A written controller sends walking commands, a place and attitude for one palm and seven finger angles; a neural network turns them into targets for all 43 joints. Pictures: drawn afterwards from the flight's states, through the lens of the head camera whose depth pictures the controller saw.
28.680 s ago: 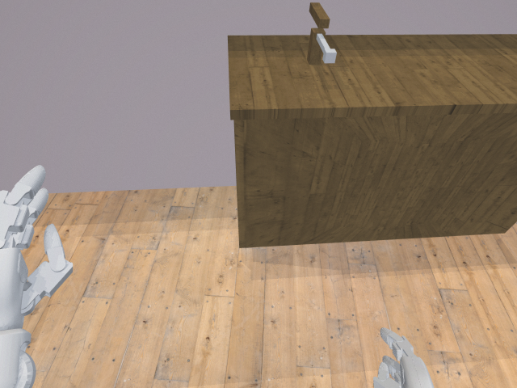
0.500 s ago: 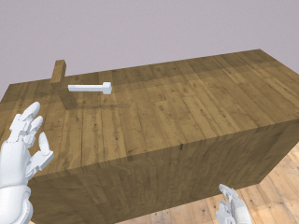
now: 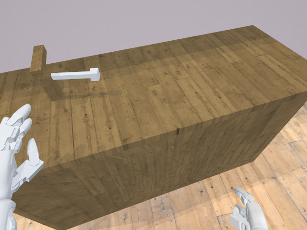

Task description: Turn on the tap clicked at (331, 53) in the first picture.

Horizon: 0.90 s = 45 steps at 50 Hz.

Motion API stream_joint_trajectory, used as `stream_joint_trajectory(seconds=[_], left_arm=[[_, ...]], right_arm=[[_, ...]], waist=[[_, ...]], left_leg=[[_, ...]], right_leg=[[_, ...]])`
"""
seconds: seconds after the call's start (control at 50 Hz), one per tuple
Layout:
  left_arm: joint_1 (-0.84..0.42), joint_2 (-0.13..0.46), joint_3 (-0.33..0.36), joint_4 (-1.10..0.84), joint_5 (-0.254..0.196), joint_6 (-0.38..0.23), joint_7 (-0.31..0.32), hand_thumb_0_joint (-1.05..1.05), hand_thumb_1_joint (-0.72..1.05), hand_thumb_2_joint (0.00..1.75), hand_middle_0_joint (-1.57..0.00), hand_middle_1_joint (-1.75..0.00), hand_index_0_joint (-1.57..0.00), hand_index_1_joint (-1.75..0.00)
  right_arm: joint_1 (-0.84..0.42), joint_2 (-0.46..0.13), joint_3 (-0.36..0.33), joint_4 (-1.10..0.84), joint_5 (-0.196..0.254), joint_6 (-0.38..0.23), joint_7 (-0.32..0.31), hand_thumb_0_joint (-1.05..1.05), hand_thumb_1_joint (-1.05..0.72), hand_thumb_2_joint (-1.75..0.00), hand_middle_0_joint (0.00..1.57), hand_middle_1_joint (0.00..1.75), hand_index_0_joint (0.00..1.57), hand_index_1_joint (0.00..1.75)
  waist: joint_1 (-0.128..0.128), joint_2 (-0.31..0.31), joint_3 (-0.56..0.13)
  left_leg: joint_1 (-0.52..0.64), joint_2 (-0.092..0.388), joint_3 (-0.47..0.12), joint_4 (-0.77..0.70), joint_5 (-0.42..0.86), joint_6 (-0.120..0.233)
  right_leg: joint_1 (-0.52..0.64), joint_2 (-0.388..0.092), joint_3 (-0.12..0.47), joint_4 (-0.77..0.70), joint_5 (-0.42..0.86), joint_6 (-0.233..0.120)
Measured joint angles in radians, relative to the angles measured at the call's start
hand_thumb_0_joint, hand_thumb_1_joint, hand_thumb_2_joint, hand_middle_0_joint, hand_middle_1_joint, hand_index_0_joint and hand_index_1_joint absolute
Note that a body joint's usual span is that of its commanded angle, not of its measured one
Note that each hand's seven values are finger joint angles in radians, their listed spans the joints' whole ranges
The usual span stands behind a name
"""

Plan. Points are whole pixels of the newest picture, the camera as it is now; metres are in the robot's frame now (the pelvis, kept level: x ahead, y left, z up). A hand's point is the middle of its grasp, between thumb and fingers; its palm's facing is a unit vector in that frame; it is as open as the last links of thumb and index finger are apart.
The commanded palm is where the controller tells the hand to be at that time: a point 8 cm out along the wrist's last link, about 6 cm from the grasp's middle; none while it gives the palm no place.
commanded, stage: step back with the hand held close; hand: left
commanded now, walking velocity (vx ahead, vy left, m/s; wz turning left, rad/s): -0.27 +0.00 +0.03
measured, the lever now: (94, 74) +0.52 +0.22 +0.12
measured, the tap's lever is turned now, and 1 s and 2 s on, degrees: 74 74 74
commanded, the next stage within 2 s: stop stepping back and stand still in 1.06 s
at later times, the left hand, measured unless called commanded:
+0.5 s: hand (15, 183) +0.17 +0.26 +0.15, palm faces +0.39 -0.82 -0.41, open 7.4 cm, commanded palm +0.11 +0.30 +0.18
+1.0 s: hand out of the picture +0.09 +0.25 +0.16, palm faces +0.35 -0.85 -0.39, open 7.4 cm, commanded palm +0.03 +0.29 +0.18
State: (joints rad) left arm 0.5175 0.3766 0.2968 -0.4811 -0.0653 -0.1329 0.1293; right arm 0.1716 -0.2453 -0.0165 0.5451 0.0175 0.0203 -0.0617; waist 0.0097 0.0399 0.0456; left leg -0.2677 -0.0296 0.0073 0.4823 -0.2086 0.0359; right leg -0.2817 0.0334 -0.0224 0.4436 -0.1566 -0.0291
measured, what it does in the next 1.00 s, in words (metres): walks backwards: right foot, then left foot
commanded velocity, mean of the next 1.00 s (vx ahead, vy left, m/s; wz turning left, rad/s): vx -0.35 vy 0.00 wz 0.02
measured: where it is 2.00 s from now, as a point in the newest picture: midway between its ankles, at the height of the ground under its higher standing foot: outside the picture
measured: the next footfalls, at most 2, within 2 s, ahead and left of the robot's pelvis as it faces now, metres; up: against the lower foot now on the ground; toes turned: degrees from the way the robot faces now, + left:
right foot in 0.64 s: -0.04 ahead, -0.11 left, +0.00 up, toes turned +4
left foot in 0.96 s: -0.06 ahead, +0.11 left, +0.00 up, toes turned +0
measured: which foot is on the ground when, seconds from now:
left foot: down 0.00-0.80, up 0.82-0.94, down 0.96-1.00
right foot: down 0.00-0.48, up 0.50-0.62, down 0.64-0.98, up 1.00-1.00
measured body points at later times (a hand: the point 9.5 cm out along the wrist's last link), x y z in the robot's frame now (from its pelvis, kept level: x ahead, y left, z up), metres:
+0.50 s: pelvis -0.05 +0.02 -0.01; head -0.01 +0.03 +0.43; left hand +0.14 +0.30 +0.18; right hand +0.13 -0.22 -0.10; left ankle +0.03 +0.10 -0.74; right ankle +0.04 -0.10 -0.73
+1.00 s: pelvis -0.12 +0.01 -0.01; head -0.09 +0.04 +0.44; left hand +0.07 +0.30 +0.18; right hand +0.07 -0.23 -0.07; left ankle -0.10 +0.11 -0.74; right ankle -0.08 -0.12 -0.74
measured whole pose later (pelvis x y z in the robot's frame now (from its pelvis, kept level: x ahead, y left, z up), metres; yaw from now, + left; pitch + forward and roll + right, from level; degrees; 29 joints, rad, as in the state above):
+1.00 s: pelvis -0.12 +0.01 -0.01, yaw +1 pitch +3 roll -1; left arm 0.51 0.43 0.34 -0.58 -0.06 -0.18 0.15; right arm 0.15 -0.21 -0.02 0.56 0.01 0.01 -0.08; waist -0.01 -0.05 0.00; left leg -0.36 -0.02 -0.02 0.56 -0.26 0.02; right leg -0.37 0.03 0.04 0.55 -0.22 0.01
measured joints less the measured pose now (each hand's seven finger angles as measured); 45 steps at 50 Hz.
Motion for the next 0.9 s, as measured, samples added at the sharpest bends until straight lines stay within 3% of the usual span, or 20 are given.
stream_joint_trajectory(seconds=[0.3,0.44,0.54,0.58,0.64,0.72,0.8,0.9], left_arm=[[-0.019,-0.009,0.035,-0.041,0.029,-0.027,0.042,0.01,0.89,0.89,-0.21,-0.30,-0.21,-0.30],[-0.023,-0.007,0.026,-0.083,0.026,-0.022,0.055,0.01,0.89,0.89,-0.21,-0.30,-0.21,-0.30],[-0.031,0.014,0.053,-0.086,0.047,-0.031,0.049,0.01,0.88,0.89,-0.21,-0.30,-0.21,-0.30],[-0.030,0.020,0.069,-0.080,0.043,-0.035,0.046,0.01,0.88,0.89,-0.21,-0.30,-0.21,-0.30],[-0.025,0.008,0.082,-0.071,0.031,-0.041,0.044,0.01,0.89,0.89,-0.21,-0.30,-0.21,-0.30],[-0.069,-0.031,0.037,-0.059,0.023,-0.032,0.030,0.01,0.89,0.89,-0.21,-0.30,-0.20,-0.30],[-0.054,-0.019,-0.011,-0.092,0.011,-0.029,0.011,0.01,0.89,0.89,-0.21,-0.30,-0.20,-0.30],[0.018,0.028,0.000,-0.124,0.006,-0.048,0.000,0.01,0.88,0.89,-0.22,-0.30,-0.21,-0.30]], right_arm=[[0.031,0.023,0.021,0.009,-0.002,-0.034,-0.001,0.02,-0.91,-0.90,0.20,0.30,0.20,0.30],[0.021,0.028,0.028,0.022,-0.007,-0.042,0.003,0.02,-0.91,-0.90,0.20,0.30,0.21,0.30],[0.029,0.040,0.019,0.023,-0.019,-0.055,-0.005,0.02,-0.91,-0.90,0.20,0.30,0.21,0.30],[0.036,0.051,0.017,0.034,-0.024,-0.062,-0.005,0.02,-0.91,-0.90,0.20,0.30,0.21,0.30],[0.022,0.063,0.026,0.051,-0.031,-0.074,0.003,0.02,-0.91,-0.90,0.20,0.30,0.20,0.30],[-0.055,0.060,0.034,0.063,-0.028,-0.073,0.011,0.02,-0.91,-0.90,0.20,0.30,0.21,0.30],[-0.096,0.064,0.027,0.037,-0.010,-0.050,0.010,0.02,-0.90,-0.90,0.21,0.30,0.21,0.30],[-0.059,0.062,0.005,0.016,-0.010,-0.026,-0.003,0.01,-0.91,-0.90,0.20,0.30,0.21,0.30]], waist=[[0.004,-0.006,0.001],[-0.011,-0.030,0.009],[-0.018,-0.033,0.010],[-0.012,-0.035,-0.010],[0.013,-0.043,-0.033],[0.041,-0.017,0.013],[0.023,-0.006,0.026],[-0.012,-0.048,-0.033]], left_leg=[[-0.121,-0.004,0.003,0.099,-0.005,0.017],[-0.160,0.000,0.007,0.137,-0.001,0.018],[-0.158,-0.005,-0.004,0.125,0.015,0.030],[-0.160,-0.005,-0.012,0.100,0.032,0.025],[-0.171,0.006,0.001,0.059,0.058,0.016],[-0.176,0.047,0.009,0.010,0.111,-0.003],[-0.199,0.071,-0.003,0.032,0.129,-0.019],[-0.199,0.030,-0.038,0.263,-0.097,-0.050]], right_leg=[[-0.102,-0.009,-0.008,0.063,0.023,0.013],[-0.133,-0.013,-0.015,0.092,0.024,0.016],[-0.133,0.009,0.028,0.216,-0.080,0.039],[-0.090,0.016,0.046,0.238,-0.136,0.039],[-0.002,0.013,0.065,0.153,-0.168,0.036],[0.025,0.045,0.077,0.036,-0.114,0.020],[0.004,0.070,0.068,0.045,-0.086,0.008],[-0.027,0.042,0.063,0.063,-0.082,0.006]])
